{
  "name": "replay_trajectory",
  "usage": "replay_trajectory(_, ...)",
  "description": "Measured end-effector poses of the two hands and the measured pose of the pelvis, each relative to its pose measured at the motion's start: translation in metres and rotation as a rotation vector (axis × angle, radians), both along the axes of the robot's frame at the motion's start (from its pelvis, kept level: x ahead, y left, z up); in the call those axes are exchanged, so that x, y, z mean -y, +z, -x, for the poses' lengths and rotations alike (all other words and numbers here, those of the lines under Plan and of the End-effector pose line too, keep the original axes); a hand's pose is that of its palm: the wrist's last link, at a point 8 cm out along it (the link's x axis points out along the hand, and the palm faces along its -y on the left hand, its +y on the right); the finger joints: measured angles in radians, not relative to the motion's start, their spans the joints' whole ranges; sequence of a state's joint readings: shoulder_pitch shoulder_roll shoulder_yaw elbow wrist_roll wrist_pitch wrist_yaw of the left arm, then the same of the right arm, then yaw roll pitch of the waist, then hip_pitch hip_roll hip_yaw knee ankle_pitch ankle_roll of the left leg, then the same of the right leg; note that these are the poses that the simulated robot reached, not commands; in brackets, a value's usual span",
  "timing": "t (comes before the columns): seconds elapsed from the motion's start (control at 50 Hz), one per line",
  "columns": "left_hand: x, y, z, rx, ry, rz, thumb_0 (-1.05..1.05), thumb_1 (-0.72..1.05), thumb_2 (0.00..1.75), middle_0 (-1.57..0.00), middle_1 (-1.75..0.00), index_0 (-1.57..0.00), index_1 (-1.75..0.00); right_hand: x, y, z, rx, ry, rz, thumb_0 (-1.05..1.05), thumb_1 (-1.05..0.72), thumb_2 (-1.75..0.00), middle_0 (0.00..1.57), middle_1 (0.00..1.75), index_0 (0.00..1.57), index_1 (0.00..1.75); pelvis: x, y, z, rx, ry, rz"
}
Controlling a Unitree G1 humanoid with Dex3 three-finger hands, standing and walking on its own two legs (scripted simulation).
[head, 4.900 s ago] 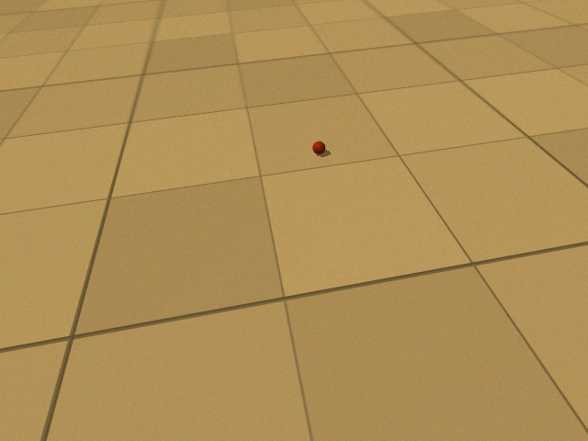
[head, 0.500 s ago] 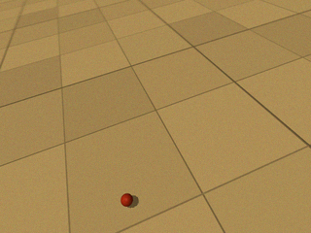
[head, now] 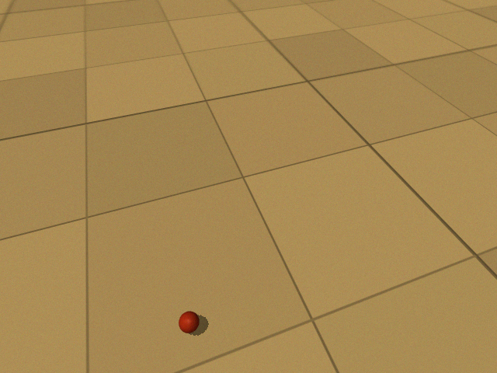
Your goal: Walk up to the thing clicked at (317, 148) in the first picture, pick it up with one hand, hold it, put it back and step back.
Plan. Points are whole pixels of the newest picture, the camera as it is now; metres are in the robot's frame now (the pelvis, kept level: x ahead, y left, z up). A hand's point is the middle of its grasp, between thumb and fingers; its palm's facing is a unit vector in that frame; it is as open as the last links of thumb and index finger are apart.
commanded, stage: walk up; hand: left
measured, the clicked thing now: (189, 322) +0.46 +0.27 -0.72
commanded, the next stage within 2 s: stand in 1.64 s
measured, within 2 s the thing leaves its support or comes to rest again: neither
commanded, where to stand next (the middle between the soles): +0.09 -0.02 m, yaw -2 degrees
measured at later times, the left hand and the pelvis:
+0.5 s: hand out of the picture +0.05 +0.26 -0.13, palm faces +0.01 -0.93 -0.36, open 7.4 cm; pelvis +0.02 -0.01 +0.02, yaw +1 degrees
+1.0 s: hand out of the picture +0.15 +0.24 -0.13, palm faces -0.04 -0.94 -0.33, open 7.3 cm; pelvis +0.04 -0.01 +0.03, yaw -1 degrees
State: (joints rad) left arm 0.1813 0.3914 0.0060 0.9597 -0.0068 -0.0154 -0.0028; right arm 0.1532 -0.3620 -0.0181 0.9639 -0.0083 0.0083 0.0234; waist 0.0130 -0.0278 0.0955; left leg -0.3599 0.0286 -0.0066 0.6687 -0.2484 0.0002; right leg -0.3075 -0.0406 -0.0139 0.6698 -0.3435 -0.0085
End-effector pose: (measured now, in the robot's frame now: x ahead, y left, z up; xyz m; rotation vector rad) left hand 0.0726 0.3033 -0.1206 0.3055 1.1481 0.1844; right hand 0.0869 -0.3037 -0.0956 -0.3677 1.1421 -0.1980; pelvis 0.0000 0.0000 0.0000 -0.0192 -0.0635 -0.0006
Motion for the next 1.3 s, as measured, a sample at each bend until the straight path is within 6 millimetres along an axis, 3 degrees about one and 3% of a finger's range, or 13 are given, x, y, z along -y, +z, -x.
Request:
replay_trajectory(0.24, -0.002, 0.011, 0.048, -0.122, 0.076, -0.007, 0.01, 0.91, 0.9, -0.2, -0.3, -0.21, -0.3, -0.016, 0.001, -0.028, 0.011, 0.047, -0.059, 0.0, -0.9, -0.9, 0.2, 0.3, 0.21, 0.3, 0.001, 0.013, -0.003, -0.009, 0.018, 0.008)
replay_trajectory(0.34, -0.002, 0.02, 0.056, -0.167, 0.091, -0.028, 0.01, 0.91, 0.9, -0.2, -0.3, -0.21, -0.3, -0.014, -0.003, -0.036, 0.005, 0.036, -0.081, 0.0, -0.9, -0.9, 0.2, 0.3, 0.21, 0.3, 0.004, 0.016, -0.009, -0.015, 0.016, 0.002)
replay_trajectory(0.44, 0.001, 0.025, 0.041, -0.163, 0.087, -0.034, 0.01, 0.91, 0.9, -0.2, -0.3, -0.21, -0.3, -0.009, -0.005, -0.036, -0.021, 0.016, -0.087, 0.0, -0.9, -0.9, 0.2, 0.3, 0.21, 0.3, 0.006, 0.02, -0.018, -0.021, 0.013, -0.004)
replay_trajectory(0.7, 0.018, 0.028, -0.043, -0.049, 0.015, -0.004, 0.01, 0.91, 0.9, -0.2, -0.3, -0.21, -0.3, 0.004, 0.001, -0.027, -0.066, -0.06, -0.06, 0.0, -0.9, -0.9, 0.2, 0.3, 0.21, 0.3, 0.009, 0.025, -0.035, -0.021, 0.0, -0.015)
replay_trajectory(0.84, 0.024, 0.03, -0.07, -0.013, -0.014, 0.006, 0.01, 0.91, 0.9, -0.2, -0.3, -0.21, -0.3, 0.007, 0.004, -0.023, -0.064, -0.086, -0.051, 0.0, -0.9, -0.9, 0.2, 0.3, 0.21, 0.3, 0.009, 0.026, -0.039, -0.019, -0.008, -0.017)
replay_trajectory(0.96, 0.024, 0.031, -0.072, -0.024, -0.021, 0.002, 0.01, 0.91, 0.9, -0.2, -0.3, -0.21, -0.3, 0.006, 0.002, -0.02, -0.073, -0.093, -0.056, 0.0, -0.9, -0.9, 0.2, 0.3, 0.21, 0.3, 0.009, 0.027, -0.04, -0.021, -0.011, -0.017)
replay_trajectory(1.3, 0.016, 0.027, -0.045, -0.104, 0.014, -0.009, 0.01, 0.91, 0.9, -0.2, -0.3, -0.21, -0.3, 0.001, -0.001, -0.024, -0.093, -0.084, -0.066, 0.0, -0.9, -0.9, 0.2, 0.3, 0.21, 0.3, 0.007, 0.027, -0.044, -0.022, -0.015, -0.017)
